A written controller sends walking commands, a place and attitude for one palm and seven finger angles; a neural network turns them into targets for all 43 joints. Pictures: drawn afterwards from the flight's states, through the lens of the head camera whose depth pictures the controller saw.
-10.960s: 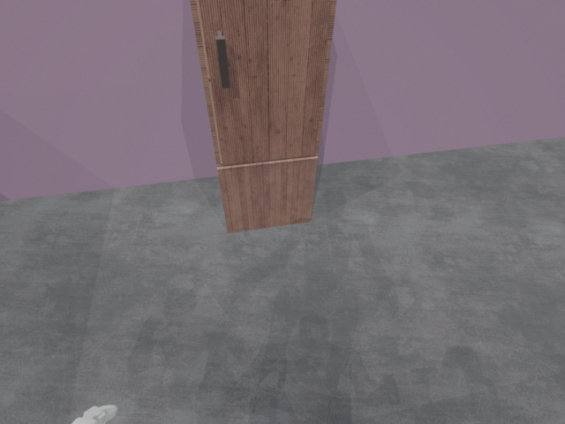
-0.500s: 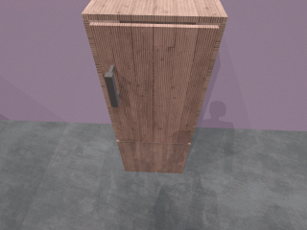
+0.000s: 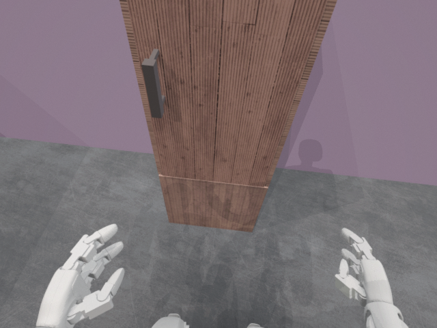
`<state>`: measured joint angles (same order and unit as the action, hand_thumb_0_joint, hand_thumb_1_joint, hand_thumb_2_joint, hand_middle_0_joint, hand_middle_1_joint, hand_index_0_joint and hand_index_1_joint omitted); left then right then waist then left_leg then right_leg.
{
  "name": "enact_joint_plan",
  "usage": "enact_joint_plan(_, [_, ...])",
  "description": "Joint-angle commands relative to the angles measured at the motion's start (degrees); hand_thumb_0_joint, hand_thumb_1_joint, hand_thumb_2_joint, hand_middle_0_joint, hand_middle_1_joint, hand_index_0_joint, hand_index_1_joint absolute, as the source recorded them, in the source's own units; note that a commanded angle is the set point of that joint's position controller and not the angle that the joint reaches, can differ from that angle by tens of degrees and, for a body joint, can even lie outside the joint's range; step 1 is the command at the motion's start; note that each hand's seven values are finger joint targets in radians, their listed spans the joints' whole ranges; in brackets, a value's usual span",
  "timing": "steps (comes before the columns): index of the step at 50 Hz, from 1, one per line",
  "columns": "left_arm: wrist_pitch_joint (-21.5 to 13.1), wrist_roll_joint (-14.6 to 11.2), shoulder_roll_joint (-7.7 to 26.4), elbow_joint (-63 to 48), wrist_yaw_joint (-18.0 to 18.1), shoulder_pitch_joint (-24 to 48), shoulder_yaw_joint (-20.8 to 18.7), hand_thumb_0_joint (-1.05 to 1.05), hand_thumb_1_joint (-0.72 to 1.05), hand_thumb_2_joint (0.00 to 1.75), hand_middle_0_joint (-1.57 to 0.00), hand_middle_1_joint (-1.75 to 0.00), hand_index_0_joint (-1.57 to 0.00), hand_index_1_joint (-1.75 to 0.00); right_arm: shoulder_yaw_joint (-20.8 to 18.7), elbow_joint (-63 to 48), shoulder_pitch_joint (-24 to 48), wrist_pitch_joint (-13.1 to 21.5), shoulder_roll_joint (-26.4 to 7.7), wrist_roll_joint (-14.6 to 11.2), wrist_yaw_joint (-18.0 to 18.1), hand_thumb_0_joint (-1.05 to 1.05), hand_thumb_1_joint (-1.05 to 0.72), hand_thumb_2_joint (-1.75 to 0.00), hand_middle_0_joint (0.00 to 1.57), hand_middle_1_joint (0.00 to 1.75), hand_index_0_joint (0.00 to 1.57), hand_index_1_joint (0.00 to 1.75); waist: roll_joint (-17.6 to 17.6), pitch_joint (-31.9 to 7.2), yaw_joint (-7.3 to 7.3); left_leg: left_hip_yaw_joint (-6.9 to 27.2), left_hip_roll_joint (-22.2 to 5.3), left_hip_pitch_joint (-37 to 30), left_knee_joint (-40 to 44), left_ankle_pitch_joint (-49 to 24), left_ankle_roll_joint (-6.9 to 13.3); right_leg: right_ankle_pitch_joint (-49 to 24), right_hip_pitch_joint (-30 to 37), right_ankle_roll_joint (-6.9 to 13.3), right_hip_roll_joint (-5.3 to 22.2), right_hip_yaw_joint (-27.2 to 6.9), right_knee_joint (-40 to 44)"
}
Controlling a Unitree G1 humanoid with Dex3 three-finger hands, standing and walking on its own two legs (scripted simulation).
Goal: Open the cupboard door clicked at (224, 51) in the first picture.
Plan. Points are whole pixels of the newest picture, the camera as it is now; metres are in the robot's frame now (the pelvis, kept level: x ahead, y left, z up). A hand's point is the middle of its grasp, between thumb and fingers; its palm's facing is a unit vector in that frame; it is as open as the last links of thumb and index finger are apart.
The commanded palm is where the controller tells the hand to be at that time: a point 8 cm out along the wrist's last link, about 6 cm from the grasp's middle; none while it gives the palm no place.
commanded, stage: raise the hand with hooked fingers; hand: left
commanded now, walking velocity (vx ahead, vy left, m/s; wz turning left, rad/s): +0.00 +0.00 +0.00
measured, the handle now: (156, 84) +0.58 +0.19 +0.11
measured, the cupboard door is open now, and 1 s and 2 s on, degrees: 0 0 0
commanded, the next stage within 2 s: move the hooked fingers beside the handle in 1.68 s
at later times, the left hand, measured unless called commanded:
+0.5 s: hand (61, 240) +0.23 +0.26 +0.08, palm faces +0.07 -1.00 -0.07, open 11.6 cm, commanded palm +0.20 +0.30 +0.07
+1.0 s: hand (30, 202) +0.27 +0.32 +0.10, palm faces +0.00 -1.00 -0.04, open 13.9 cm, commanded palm +0.24 +0.36 +0.12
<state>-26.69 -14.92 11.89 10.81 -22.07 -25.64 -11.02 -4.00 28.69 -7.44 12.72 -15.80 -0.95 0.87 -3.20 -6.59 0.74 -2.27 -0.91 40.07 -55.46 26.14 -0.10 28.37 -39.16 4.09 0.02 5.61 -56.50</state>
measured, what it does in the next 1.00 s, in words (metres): shifts its weight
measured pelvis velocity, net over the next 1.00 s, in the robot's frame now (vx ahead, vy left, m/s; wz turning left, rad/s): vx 0.00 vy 0.05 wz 0.01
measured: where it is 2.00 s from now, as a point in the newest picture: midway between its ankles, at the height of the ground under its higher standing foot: outside the picture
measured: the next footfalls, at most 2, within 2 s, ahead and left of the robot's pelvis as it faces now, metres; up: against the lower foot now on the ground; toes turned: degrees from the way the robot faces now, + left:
none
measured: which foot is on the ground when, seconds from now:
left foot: down 0.00-1.00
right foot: down 0.00-1.00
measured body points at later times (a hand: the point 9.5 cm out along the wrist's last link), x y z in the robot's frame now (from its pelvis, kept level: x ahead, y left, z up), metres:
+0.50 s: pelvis -0.01 +0.02 +0.01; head +0.04 +0.01 +0.46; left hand +0.22 +0.31 +0.08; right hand +0.11 -0.24 -0.09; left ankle +0.01 +0.12 -0.68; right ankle +0.00 -0.07 -0.68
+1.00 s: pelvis +0.00 +0.05 +0.03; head +0.03 +0.06 +0.48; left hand +0.26 +0.37 +0.11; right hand +0.19 -0.17 -0.04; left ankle +0.01 +0.12 -0.68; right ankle +0.00 -0.07 -0.68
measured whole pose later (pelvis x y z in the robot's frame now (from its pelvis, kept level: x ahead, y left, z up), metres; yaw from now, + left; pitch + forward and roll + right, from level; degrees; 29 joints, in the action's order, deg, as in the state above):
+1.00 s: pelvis +0.00 +0.05 +0.03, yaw +1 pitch +7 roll -3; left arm -9.7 -19.4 22.8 15.5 -26.8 -1.9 -20.8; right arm 3.8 31.0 -13.5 12.9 -14.7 -2.5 4.3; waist 1.7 -3.7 1.4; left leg -2.0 0.6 30.9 -46.7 22.5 3.8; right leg 21.7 -27.2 0.0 0.7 5.7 -42.5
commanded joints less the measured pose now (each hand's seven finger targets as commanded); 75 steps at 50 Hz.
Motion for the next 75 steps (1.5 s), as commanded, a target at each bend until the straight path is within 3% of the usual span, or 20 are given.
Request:
enact_joint_plan(1, [-10.77, -4.57, 11.39, -28.56, 3.37, 11.48, -9.84, 0.00, 0.39, 0.68, -0.24, -0.63, -0.24, -0.63, -0.68, -6.71, -2.30, 2.45, -3.30, -0.08, 1.38, 0.00, -0.90, -0.90, 0.20, 0.30, 0.20, 0.30, 12.58, -16.02, -0.59, 1.74, 1.64, -3.58, -0.71, -14.49, 1.40, -17.41, 6.85, -3.34, 0.91, -10.98, 7.93])
enact_joint_plan(4, [-13.23, -4.02, 8.78, -28.59, 2.00, 15.83, -3.15, 0.00, 0.32, 0.65, -0.24, -0.68, -0.24, -0.68, 0.26, -3.95, -3.52, 3.51, -4.21, -0.09, 2.30, 0.00, -0.90, -0.90, 0.20, 0.30, 0.20, 0.30, 10.59, -10.86, -4.96, 3.13, 0.44, -1.37, -3.13, -10.80, 2.07, -11.51, 0.55, -3.12, 0.22, -11.24, 8.70])
enact_joint_plan(7, [-9.34, -4.99, 10.78, -18.84, -3.30, 19.28, -0.85, 0.00, 0.25, 0.62, -0.25, -0.72, -0.25, -0.72, 1.52, -2.33, -3.13, 4.60, -6.43, -1.31, 3.47, 0.00, -0.90, -0.90, 0.20, 0.30, 0.20, 0.30, 6.59, -4.21, -7.01, 4.22, -0.06, 3.32, -4.05, -5.99, 2.64, -3.33, -1.67, -3.86, 0.08, -12.86, 11.88])
enact_joint_plan(9, [-3.45, -4.43, 15.55, -12.45, -6.04, 17.92, -4.56, 0.00, 0.20, 0.60, -0.25, -0.75, -0.25, -0.75, 1.51, -2.47, -3.41, 4.40, -7.07, -2.09, 4.20, 0.00, -0.90, -0.90, 0.20, 0.30, 0.20, 0.30, 3.17, -5.48, -5.80, 3.73, 0.23, 5.44, -2.82, -4.62, 2.81, 0.38, 1.92, -4.70, 1.26, -14.88, 15.12])
enact_joint_plan(12, [7.74, -6.47, 20.89, -6.15, -7.56, 13.62, -11.92, 0.00, 0.13, 0.57, -0.25, -0.80, -0.25, -0.80, 2.10, -5.17, -1.58, 3.10, -7.27, -2.62, 4.84, 0.00, -0.90, -0.90, 0.20, 0.30, 0.20, 0.30, 1.73, -9.32, -0.52, 3.77, 0.98, 4.46, 0.40, -6.83, 2.55, -0.86, 10.81, -5.35, 2.88, -16.04, 17.11])
enact_joint_plan(14, [11.05, -9.03, 21.45, -9.79, -5.83, 11.77, -16.51, 0.00, 0.08, 0.55, -0.26, -0.82, -0.26, -0.82, 2.58, -6.61, -0.96, 2.46, -5.93, -2.37, 4.50, 0.00, -0.90, -0.90, 0.20, 0.30, 0.20, 0.30, 2.66, -14.22, 1.87, 3.73, 1.32, 2.19, 2.42, -9.87, 1.99, -6.36, 16.32, -5.98, 3.87, -14.93, 17.00])
enact_joint_plan(18, [7.26, -10.93, 18.39, -15.58, 0.70, 8.79, -19.58, 0.00, -0.01, 0.51, -0.27, -0.88, -0.27, -0.88, 2.34, -5.99, -2.08, 3.31, -3.96, -1.62, 3.36, 0.00, -0.90, -0.90, 0.20, 0.30, 0.20, 0.30, 1.57, -14.91, 3.25, 4.12, 0.82, -1.46, 6.38, -15.02, 1.23, -16.59, 17.74, -5.46, 2.22, -10.52, 14.67])
enact_joint_plan(22, [2.39, -7.00, 13.77, -12.75, 1.59, 13.78, -11.74, 0.00, -0.10, 0.47, -0.27, -0.94, -0.27, -0.94, 1.72, -4.15, -3.82, 4.32, -5.60, -1.33, 2.61, 0.00, -0.90, -0.90, 0.20, 0.30, 0.20, 0.30, 1.82, -5.48, -1.10, 3.76, 0.76, -2.78, 8.17, -12.25, 1.76, -10.83, 8.40, -4.70, 0.24, -7.52, 14.88])
enact_joint_plan(25, [1.66, -5.43, 14.65, -9.90, -1.30, 16.97, -8.76, 0.00, -0.17, 0.44, -0.28, -0.99, -0.28, -0.99, 1.46, -3.42, -5.95, 5.31, -7.37, -1.83, 2.97, 0.00, -0.90, -0.90, 0.20, 0.30, 0.20, 0.30, 3.02, -5.21, -2.91, 3.88, 0.77, -4.65, 9.21, -8.42, 2.25, -4.32, 5.21, -4.08, -0.15, -6.55, 16.13])
enact_joint_plan(28, [2.47, -6.63, 19.16, -10.90, -4.14, 22.39, -11.45, 0.00, -0.24, 0.41, -0.28, -1.03, -0.28, -1.03, 1.46, -3.31, -6.25, 5.82, -8.33, -2.25, 3.95, 0.00, -0.90, -0.90, 0.20, 0.30, 0.20, 0.30, 4.04, -8.87, -2.26, 4.28, 0.81, -7.66, 10.37, -9.05, 2.49, -4.42, 7.98, -3.60, -0.17, -6.87, 17.02])
enact_joint_plan(32, [2.35, -7.48, 24.10, -15.40, -2.48, 25.67, -16.95, 0.00, -0.34, 0.37, -0.29, -1.10, -0.29, -1.10, 2.08, -3.11, -6.03, 6.42, -8.12, -1.84, 4.56, 0.00, -0.90, -0.90, 0.20, 0.30, 0.20, 0.30, 10.55, -13.32, 0.03, 5.50, 0.41, -14.97, 13.23, -14.77, 1.84, -12.07, 11.07, -2.25, -1.35, -3.17, 14.45])
enact_joint_plan(35, [2.84, -7.34, 20.68, -15.36, -0.47, 22.44, -15.46, 0.00, -0.41, 0.34, -0.29, -1.14, -0.29, -1.14, 2.52, -3.15, -5.88, 6.36, -7.32, -1.76, 3.95, 0.00, -0.90, -0.90, 0.20, 0.30, 0.20, 0.30, 12.88, -12.00, 0.38, 6.21, -0.29, -18.73, 14.79, -20.31, 0.87, -16.38, 10.53, -2.07, -1.58, -1.35, 14.16])
enact_joint_plan(40, [9.96, -5.75, 18.63, -7.09, -2.19, 25.02, -11.79, 0.00, -0.50, 0.30, -0.30, -1.20, -0.30, -1.20, 2.70, -3.79, -5.73, 4.39, -8.25, -2.22, 3.45, 0.00, -0.90, -0.90, 0.20, 0.30, 0.20, 0.30, 9.29, -5.08, -0.99, 7.01, -0.76, -17.04, 16.95, -19.46, 0.23, -16.40, 9.05, -2.53, -1.83, -0.23, 15.80])
enact_joint_plan(44, [14.20, -5.86, 21.37, -5.94, -4.55, 31.10, -13.44, 0.00, -0.50, 0.30, -0.30, -1.20, -0.30, -1.20, 2.87, -4.91, -5.72, 3.29, -8.72, -2.41, 4.07, 0.00, -0.90, -0.90, 0.20, 0.30, 0.20, 0.30, 6.63, -7.60, -0.92, 7.09, -0.47, -18.90, 17.71, -20.41, 0.35, -18.12, 11.51, -2.44, -1.90, -0.38, 17.14])
enact_joint_plan(46, [14.01, -6.06, 23.49, -7.45, -4.66, 34.25, -15.38, 0.00, -0.50, 0.30, -0.30, -1.20, -0.30, -1.20, 3.09, -5.15, -5.61, 3.14, -8.55, -2.08, 4.34, 0.00, -0.90, -0.90, 0.20, 0.30, 0.20, 0.30, 6.35, -9.76, -0.58, 7.34, -0.46, -20.57, 17.86, -22.12, 0.17, -18.92, 12.47, -2.39, -1.94, -0.49, 17.36])
enact_joint_plan(49, [11.69, -6.16, 25.87, -10.25, -4.42, 39.56, -16.92, 0.00, -0.50, 0.30, -0.30, -1.20, -0.30, -1.20, 3.68, -4.63, -5.70, 3.05, -8.10, -1.68, 4.40, 0.00, -0.90, -0.90, 0.20, 0.30, 0.20, 0.30, 11.20, -11.57, -0.49, 7.99, -0.78, -25.19, 18.20, -26.14, -1.08, -19.32, 12.28, -1.91, -2.24, -0.70, 17.58])
enact_joint_plan(52, [10.81, -6.14, 26.98, -7.79, -4.81, 42.16, -17.65, 0.00, -0.50, 0.30, -0.30, -1.20, -0.30, -1.20, 3.96, -3.72, -6.04, 2.91, -8.33, -1.37, 4.48, 0.00, -0.90, -0.90, 0.20, 0.30, 0.20, 0.30, 10.32, -10.78, -0.65, 8.38, -0.84, -25.50, 18.76, -25.91, -1.23, -19.15, 12.66, -1.64, -2.56, -0.72, 18.29])
enact_joint_plan(59, [16.05, -6.07, 28.95, 2.25, -9.20, 45.34, -17.78, 0.00, -0.50, 0.30, -0.30, -1.20, -0.30, -1.20, 4.02, -3.53, -5.34, 1.92, -8.91, -2.32, 5.19, 0.00, -0.90, -0.90, 0.20, 0.30, 0.20, 0.30, 10.48, -8.30, -0.55, 7.98, -0.28, -23.92, 21.06, -20.53, -0.31, -17.20, 13.87, -1.65, -1.85, -0.90, 20.98])
enact_joint_plan(64, [15.83, -7.14, 27.82, 2.18, -9.93, 41.23, -17.98, 0.00, -0.50, 0.30, -0.30, -1.20, -0.30, -1.20, 3.64, -4.64, -5.94, 2.10, -8.94, -2.11, 4.36, 0.00, -0.90, -0.90, 0.20, 0.30, 0.20, 0.30, 6.39, -9.94, 0.19, 7.08, 0.04, -23.31, 20.37, -23.34, 0.32, -20.34, 15.63, -1.77, -2.07, -1.12, 21.07])
enact_joint_plan(75, [11.98, -6.28, 29.09, -0.45, -7.16, 43.44, -19.28, 0.00, -0.50, 0.30, -0.30, -1.20, -0.30, -1.20, 3.51, -4.19, -6.06, 2.02, -8.35, -1.98, 4.32, 0.00, -0.90, -0.90, 0.20, 0.30, 0.20, 0.30, 10.84, -8.81, -0.40, 4.70, 0.72, -21.70, 20.02, -17.89, 1.59, -18.23, 16.32, -1.84, -1.65, -3.01, 22.07])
